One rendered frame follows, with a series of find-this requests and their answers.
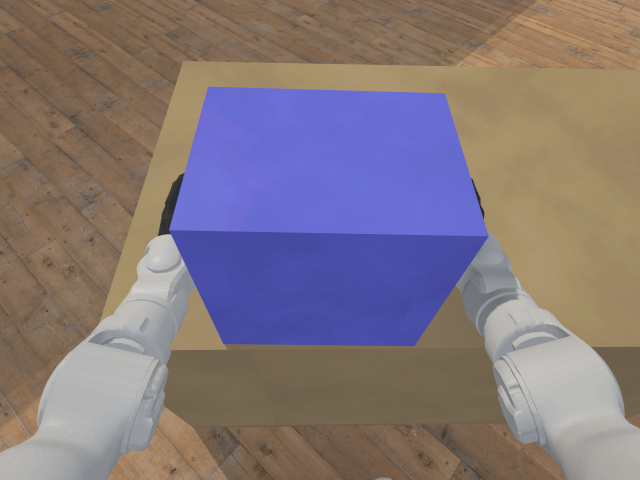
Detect right robot forearm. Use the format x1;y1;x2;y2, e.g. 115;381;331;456
456;231;625;417

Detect left robot forearm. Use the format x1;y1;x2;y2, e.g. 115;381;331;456
37;234;195;430

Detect right robot hand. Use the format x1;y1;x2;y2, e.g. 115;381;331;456
471;178;484;219

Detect left robot hand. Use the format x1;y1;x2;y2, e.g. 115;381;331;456
158;173;184;236

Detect left robot upper arm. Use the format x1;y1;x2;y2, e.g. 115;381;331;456
0;342;169;480

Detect right robot upper arm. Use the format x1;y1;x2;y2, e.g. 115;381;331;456
493;336;640;480

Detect pedestal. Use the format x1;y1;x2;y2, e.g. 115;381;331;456
99;61;640;428

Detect carton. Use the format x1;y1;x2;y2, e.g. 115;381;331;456
169;87;489;346

